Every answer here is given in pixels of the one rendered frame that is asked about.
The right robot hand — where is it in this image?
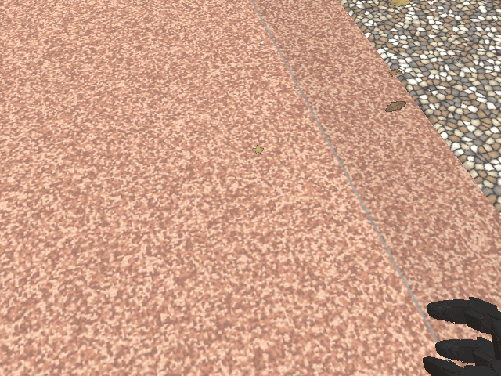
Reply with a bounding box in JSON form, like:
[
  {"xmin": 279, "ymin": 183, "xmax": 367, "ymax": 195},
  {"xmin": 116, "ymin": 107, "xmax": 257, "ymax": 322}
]
[{"xmin": 423, "ymin": 297, "xmax": 501, "ymax": 376}]

